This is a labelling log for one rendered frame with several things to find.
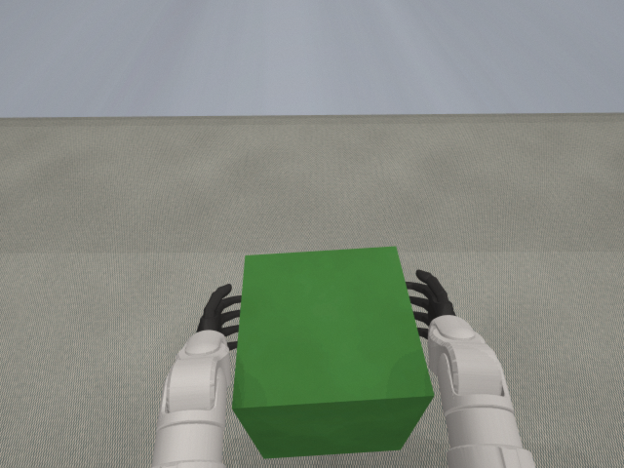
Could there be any robot right hand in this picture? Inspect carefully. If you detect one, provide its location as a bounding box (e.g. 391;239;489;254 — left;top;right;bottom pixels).
406;269;456;340

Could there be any robot right forearm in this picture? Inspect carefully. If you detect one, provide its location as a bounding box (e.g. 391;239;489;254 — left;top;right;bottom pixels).
428;315;535;468

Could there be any robot left forearm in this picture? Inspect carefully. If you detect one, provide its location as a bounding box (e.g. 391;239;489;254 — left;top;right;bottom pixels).
151;330;231;468

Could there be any robot left hand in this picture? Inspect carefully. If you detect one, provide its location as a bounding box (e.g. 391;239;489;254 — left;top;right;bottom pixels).
197;284;242;351

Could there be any carton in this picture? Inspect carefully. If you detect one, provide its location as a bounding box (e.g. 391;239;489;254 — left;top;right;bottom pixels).
232;247;435;459

